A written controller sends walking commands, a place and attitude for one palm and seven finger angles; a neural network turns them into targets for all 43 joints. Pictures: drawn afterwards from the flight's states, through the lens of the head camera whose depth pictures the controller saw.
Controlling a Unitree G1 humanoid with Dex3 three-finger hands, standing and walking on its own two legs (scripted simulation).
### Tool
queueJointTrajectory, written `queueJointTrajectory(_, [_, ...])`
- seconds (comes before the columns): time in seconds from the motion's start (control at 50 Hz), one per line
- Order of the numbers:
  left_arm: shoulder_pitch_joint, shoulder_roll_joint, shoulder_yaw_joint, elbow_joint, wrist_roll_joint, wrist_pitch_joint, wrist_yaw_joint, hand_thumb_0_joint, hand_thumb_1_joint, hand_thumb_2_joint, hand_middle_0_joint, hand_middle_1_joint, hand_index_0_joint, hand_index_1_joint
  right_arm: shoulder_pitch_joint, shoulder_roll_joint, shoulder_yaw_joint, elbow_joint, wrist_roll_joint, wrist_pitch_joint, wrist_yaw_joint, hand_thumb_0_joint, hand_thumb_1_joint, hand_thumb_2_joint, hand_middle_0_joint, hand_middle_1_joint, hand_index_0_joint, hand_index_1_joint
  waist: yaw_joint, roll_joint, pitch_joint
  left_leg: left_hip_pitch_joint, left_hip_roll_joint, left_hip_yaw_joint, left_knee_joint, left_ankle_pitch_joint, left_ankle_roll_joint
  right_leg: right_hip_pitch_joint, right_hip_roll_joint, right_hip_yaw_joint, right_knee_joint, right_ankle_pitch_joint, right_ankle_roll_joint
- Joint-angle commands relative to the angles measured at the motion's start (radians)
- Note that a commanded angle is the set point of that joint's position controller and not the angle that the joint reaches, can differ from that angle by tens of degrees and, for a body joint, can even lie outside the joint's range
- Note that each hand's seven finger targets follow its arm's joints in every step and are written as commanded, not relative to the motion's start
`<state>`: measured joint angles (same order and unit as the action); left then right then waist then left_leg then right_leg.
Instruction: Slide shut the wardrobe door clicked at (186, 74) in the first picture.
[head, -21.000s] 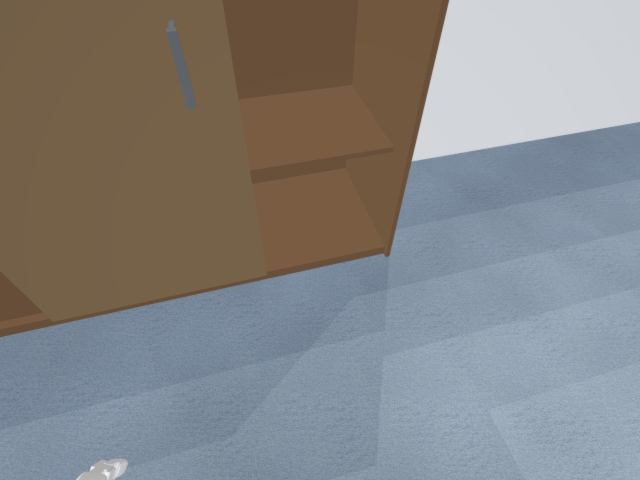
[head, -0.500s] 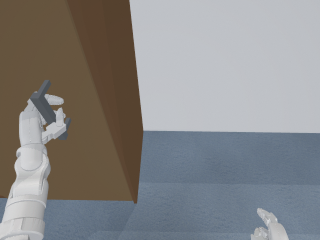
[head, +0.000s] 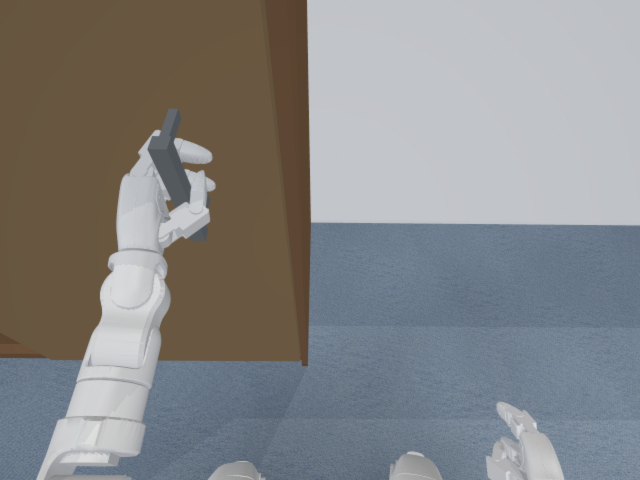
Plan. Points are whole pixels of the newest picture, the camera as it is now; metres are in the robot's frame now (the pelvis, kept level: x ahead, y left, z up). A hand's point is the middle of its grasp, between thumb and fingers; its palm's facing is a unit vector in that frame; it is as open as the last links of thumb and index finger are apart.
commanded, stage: stop walking and hold the door there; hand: left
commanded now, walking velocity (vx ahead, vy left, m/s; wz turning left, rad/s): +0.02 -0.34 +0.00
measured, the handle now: (186, 181) +0.42 +0.17 +0.13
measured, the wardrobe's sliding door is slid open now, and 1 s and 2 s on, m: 0.00 0.00 0.00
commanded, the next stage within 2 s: loosen the grip on the handle in 0.72 s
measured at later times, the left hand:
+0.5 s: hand (200, 208) +0.38 +0.15 +0.13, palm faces +0.01 -0.99 -0.15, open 5.2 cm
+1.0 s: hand (190, 208) +0.37 +0.16 +0.13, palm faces +0.03 -1.00 -0.09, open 6.8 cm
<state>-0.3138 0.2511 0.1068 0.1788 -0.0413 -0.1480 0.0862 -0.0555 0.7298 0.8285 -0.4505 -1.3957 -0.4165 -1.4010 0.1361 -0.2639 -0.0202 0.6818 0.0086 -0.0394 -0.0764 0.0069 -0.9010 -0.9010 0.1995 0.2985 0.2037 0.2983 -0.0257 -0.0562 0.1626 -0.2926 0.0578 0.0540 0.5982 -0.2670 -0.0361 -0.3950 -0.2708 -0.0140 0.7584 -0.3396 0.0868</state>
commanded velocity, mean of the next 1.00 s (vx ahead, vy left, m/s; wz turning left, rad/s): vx -0.01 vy -0.08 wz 0.00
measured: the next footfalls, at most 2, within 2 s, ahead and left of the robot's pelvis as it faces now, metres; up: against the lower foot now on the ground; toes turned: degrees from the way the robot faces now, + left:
right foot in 0.12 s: +0.05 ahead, -0.07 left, +0.00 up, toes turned -1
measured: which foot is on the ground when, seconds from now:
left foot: down 0.00-1.00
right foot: up 0.00-0.10, down 0.12-1.00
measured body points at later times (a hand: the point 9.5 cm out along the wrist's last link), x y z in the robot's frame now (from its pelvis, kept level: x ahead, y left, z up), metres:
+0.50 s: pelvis +0.00 +0.04 +0.02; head +0.06 +0.03 +0.46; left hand +0.37 +0.20 +0.14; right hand +0.18 -0.16 -0.09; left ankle +0.02 +0.17 -0.71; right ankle +0.01 -0.07 -0.72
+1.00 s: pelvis -0.01 +0.04 +0.02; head -0.01 +0.03 +0.47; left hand +0.37 +0.21 +0.14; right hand +0.14 -0.20 -0.08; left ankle +0.02 +0.18 -0.71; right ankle +0.01 -0.07 -0.71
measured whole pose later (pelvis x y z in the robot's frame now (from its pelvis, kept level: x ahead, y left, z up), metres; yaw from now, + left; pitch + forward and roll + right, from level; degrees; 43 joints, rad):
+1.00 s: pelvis -0.01 +0.04 +0.02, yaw +1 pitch +1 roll +1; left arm -0.45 0.15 0.05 0.57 -0.07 -0.11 0.04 -0.01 0.45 0.69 -0.46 -1.40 -0.47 -1.40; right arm 0.23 -0.23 -0.01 0.69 0.03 -0.14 -0.02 0.01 -0.90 -0.90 0.20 0.30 0.20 0.30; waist -0.01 0.01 -0.03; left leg -0.30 0.04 0.06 0.49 -0.21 -0.02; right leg -0.29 -0.02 -0.03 0.54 -0.26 -0.01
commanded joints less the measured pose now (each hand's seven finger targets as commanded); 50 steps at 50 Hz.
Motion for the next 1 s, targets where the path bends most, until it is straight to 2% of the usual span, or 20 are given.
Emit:
queueJointTrajectory(0.0, [-0.415, 0.038, -0.062, -0.322, 0.012, -0.103, -0.01, 0.0, 0.9, 0.9, -0.45, -1.4, -0.45, -1.4, -0.049, -0.042, -0.007, -0.129, 0.015, -0.067, 0.0, 0.0, -0.9, -0.9, 0.2, 0.3, 0.2, 0.3, -0.019, 0.265, -0.387, 0.339, 0.278, -0.322, -0.172, 0.564, 0.265, -0.144, 0.215, -0.034, 0.262, -0.265, -0.06])
queueJointTrajectory(0.02, [-0.395, 0.104, -0.004, -0.283, 0.017, -0.094, 0.004, 0.0, 0.9, 0.9, -0.45, -1.4, -0.45, -1.4, -0.034, -0.074, -0.026, -0.109, 0.018, -0.069, 0.005, 0.0, -0.9, -0.9, 0.2, 0.3, 0.2, 0.3, 0.0, 0.201, -0.405, 0.349, 0.238, -0.228, -0.098, 0.634, 0.224, -0.06, 0.221, -0.03, 0.109, -0.176, -0.069])
queueJointTrajectory(0.06, [-0.415, 0.037, -0.078, -0.29, 0.023, -0.079, 0.001, 0.0, 0.9, 0.9, -0.45, -1.4, -0.45, -1.4, -0.062, -0.063, -0.012, -0.123, 0.022, -0.073, 0.021, 0.0, -0.9, -0.9, 0.2, 0.3, 0.2, 0.3, 0.012, 0.223, -0.425, 0.32, 0.172, -0.098, -0.024, 0.568, 0.136, 0.14, 0.258, -0.071, -0.204, 0.027, -0.075])
queueJointTrajectory(0.1, [-0.415, 0.05, -0.101, -0.265, 0.034, -0.062, -0.006, 0.0, 0.9, 0.9, -0.45, -1.4, -0.45, -1.4, -0.072, -0.042, 0.007, -0.137, 0.019, -0.069, 0.018, 0.0, -0.9, -0.9, 0.2, 0.3, 0.2, 0.3, -0.004, 0.085, -0.425, 0.168, 0.09, -0.021, 0.019, 0.283, 0.067, 0.291, 0.179, 0.067, -0.326, 0.337, -0.108])
queueJointTrajectory(0.12, [-0.417, 0.081, -0.076, -0.242, 0.032, -0.051, -0.004, 0.0, 0.9, 0.9, -0.45, -1.4, -0.45, -1.4, -0.07, -0.032, 0.012, -0.141, 0.015, -0.068, 0.013, 0.0, -0.9, -0.9, 0.2, 0.3, 0.2, 0.3, -0.009, -0.005, -0.422, 0.103, 0.027, 0.004, -0.009, 0.062, 0.038, 0.291, 0.121, 0.148, -0.336, 0.29, -0.135])
queueJointTrajectory(0.16, [-0.41, -0.001, -0.135, -0.187, 0.01, -0.037, -0.012, 0.0, 0.9, 0.9, -0.45, -1.4, -0.45, -1.4, -0.058, -0.034, 0.01, -0.129, 0.014, -0.063, 0.01, 0.0, -0.9, -0.9, 0.2, 0.3, 0.2, 0.3, -0.003, -0.18, -0.376, 0.122, -0.004, -0.023, -0.02, 0.015, 0.03, 0.202, 0.109, 0.147, -0.339, 0.206, -0.166])
queueJointTrajectory(0.24, [-0.457, -0.069, -0.206, -0.208, 0.012, -0.057, -0.018, 0.0, 0.9, 0.9, -0.45, -1.4, -0.45, -1.4, -0.084, -0.048, 0.018, -0.132, 0.006, -0.061, 0.001, 0.0, -0.9, -0.9, 0.2, 0.3, 0.2, 0.3, 0.002, 0.189, -0.403, 0.207, 0.211, -0.215, -0.234, 0.313, 0.116, 0.136, 0.265, -0.028, -0.103, 0.141, -0.069])
queueJointTrajectory(0.28, [-0.465, -0.081, -0.231, -0.194, 0.015, -0.056, -0.021, 0.0, 0.9, 0.9, -0.45, -1.4, -0.45, -1.4, -0.082, -0.044, 0.015, -0.131, 0.003, -0.062, 0.004, 0.0, -0.9, -0.9, 0.2, 0.3, 0.2, 0.3, 0.004, 0.236, -0.374, 0.268, 0.265, -0.254, -0.256, 0.418, 0.15, 0.053, 0.267, -0.008, -0.059, -0.05, -0.075])
queueJointTrajectory(0.36, [-0.457, -0.08, -0.226, -0.185, 0.023, -0.053, -0.026, 0.0, 0.9, 0.9, -0.45, -1.4, -0.45, -1.4, -0.042, -0.051, 0.004, -0.125, 0.001, -0.068, 0.019, 0.0, -0.9, -0.9, 0.2, 0.3, 0.2, 0.3, 0.002, 0.188, -0.445, 0.417, 0.236, -0.152, -0.088, 0.769, 0.126, 0.097, 0.265, 0.001, -0.249, 0.126, -0.087])
queueJointTrajectory(0.42, [-0.447, -0.043, -0.204, -0.175, 0.023, -0.044, -0.03, 0.0, 0.9, 0.9, -0.45, -1.4, -0.45, -1.4, -0.066, -0.043, 0.005, -0.149, 0.009, -0.06, 0.011, 0.0, -0.9, -0.9, 0.2, 0.3, 0.2, 0.3, -0.003, 0.155, -0.441, 0.245, 0.16, -0.076, -0.09, 0.463, 0.07, 0.235, 0.221, 0.034, -0.314, 0.378, -0.092])
queueJointTrajectory(0.48, [-0.436, -0.031, -0.196, -0.145, 0.003, -0.031, -0.021, 0.0, 0.9, 0.9, -0.45, -1.4, -0.45, -1.4, -0.056, -0.031, 0.009, -0.145, 0.023, -0.052, -0.004, 0.0, -0.9, -0.9, 0.2, 0.3, 0.2, 0.3, -0.013, -0.071, -0.491, 0.209, 0.053, -0.015, -0.041, 0.285, 0.026, 0.286, 0.142, 0.11, -0.326, 0.59, -0.121])
queueJointTrajectory(0.6, [-0.431, -0.064, -0.208, -0.082, -0.006, -0.027, -0.016, 0.0, 0.9, 0.9, -0.45, -1.4, -0.45, -1.4, -0.065, -0.044, 0.013, -0.151, 0.015, -0.037, -0.018, 0.0, -0.9, -0.9, 0.2, 0.3, 0.2, 0.3, -0.005, 0.062, -0.443, 0.256, 0.07, -0.033, -0.155, 0.251, 0.053, 0.195, 0.203, 0.052, -0.363, 0.278, -0.08])
queueJointTrajectory(0.78, [-0.419, -0.039, -0.195, 0.01, -0.004, -0.04, -0.013, 0.0, 0.9, 0.9, -0.45, -1.4, -0.45, -1.4, -0.051, -0.061, 0.01, -0.131, 0.011, -0.029, -0.028, 0.0, -0.9, -0.9, 0.2, 0.3, 0.2, 0.3, -0.005, 0.034, -0.403, 0.264, 0.043, -0.014, -0.175, 0.241, 0.047, 0.174, 0.198, 0.055, -0.43, 0.245, -0.081])
queueJointTrajectory(0.8, [-0.975, 0.599, 0.338, -0.185, 0.104, -0.063, -0.009, 0.0, 0.9, 0.9, -0.45, -1.4, -0.45, -1.4, 0.002, -0.122, -0.096, -0.177, -0.014, -0.047, -0.001, 0.0, -0.9, -0.9, 0.2, 0.3, 0.2, 0.3, 0.075, -0.22, -0.311, 0.193, 0.077, 0.011, -0.094, 0.238, 0.084, 0.183, 0.193, 0.164, -0.483, 0.546, -0.056])
queueJointTrajectory(0.82, [-0.713, 0.107, 0.022, 0.36, 0.071, 0.051, -0.068, 0.0, 0.779, 0.842, -0.45, -1.4, -0.45, -1.4, -0.024, -0.084, -0.038, -0.118, 0.005, -0.111, 0.02, 0.0, -0.9, -0.9, 0.2, 0.3, 0.2, 0.3, -0.048, -0.205, -0.655, 0.153, -0.075, 0.029, -0.23, 0.452, 0.07, 0.391, 0.268, 0.016, -0.227, 0.799, -0.12])
queueJointTrajectory(0.84, [-0.511, -0.049, -0.001, 0.236, -0.001, 0.058, -0.101, 0.0, 0.658, 0.783, -0.45, -1.4, -0.45, -1.4, 0.073, -0.088, -0.053, -0.108, 0.047, -0.135, 0.03, 0.0, -0.9, -0.9, 0.2, 0.3, 0.2, 0.3, 0.002, -0.077, -0.65, 0.22, -0.043, -0.009, -0.166, 0.542, 0.045, 0.262, 0.272, -0.057, -0.204, 0.668, -0.118])
queueJointTrajectory(0.86, [-0.517, -0.013, 0.038, 0.148, -0.059, 0.03, -0.106, 0.0, 0.538, 0.725, -0.45, -1.4, -0.45, -1.4, 0.066, -0.099, -0.046, -0.109, 0.043, -0.133, 0.033, 0.0, -0.9, -0.9, 0.2, 0.3, 0.2, 0.3, 0.028, 0.191, -0.683, 0.331, -0.031, -0.004, -0.122, 0.559, 0.021, 0.194, 0.266, -0.038, -0.231, 0.535, -0.109])
queueJointTrajectory(0.88, [-0.409, 0.041, 0.092, 0.193, -0.067, 0.023, -0.082, 0.0, 0.417, 0.667, -0.45, -1.4, -0.45, -1.4, 0.062, -0.089, -0.04, -0.104, 0.035, -0.131, 0.038, 0.0, -0.9, -0.9, 0.2, 0.3, 0.2, 0.3, 0.06, 0.343, -0.626, 0.347, -0.034, 0.007, -0.105, 0.502, 0.002, 0.163, 0.259, -0.037, -0.244, 0.428, -0.116])
queueJointTrajectory(0.94, [-0.577, -0.078, -0.081, 0.191, -0.032, -0.054, -0.028, 0.0, 0.054, 0.492, -0.45, -1.4, -0.45, -1.4, 0.055, -0.087, -0.024, -0.115, 0.034, -0.15, 0.05, 0.0, -0.9, -0.9, 0.2, 0.3, 0.2, 0.3, -0.031, -0.011, -0.374, 0.121, -0.029, -0.01, -0.135, 0.074, 0.038, 0.029, 0.274, -0.033, -0.297, 0.147, -0.096])
queueJointTrajectory(0.98, [-0.622, -0.069, -0.111, 0.223, 0.005, -0.11, -0.007, 0.0, -0.188, 0.375, -0.45, -1.4, -0.45, -1.4, 0.055, -0.093, -0.024, -0.122, 0.035, -0.165, 0.052, 0.0, -0.9, -0.9, 0.2, 0.3, 0.2, 0.3, -0.041, -0.063, -0.325, 0.065, -0.032, -0.017, -0.136, -0.07, 0.048, -0.023, 0.27, -0.021, -0.296, 0.013, -0.094])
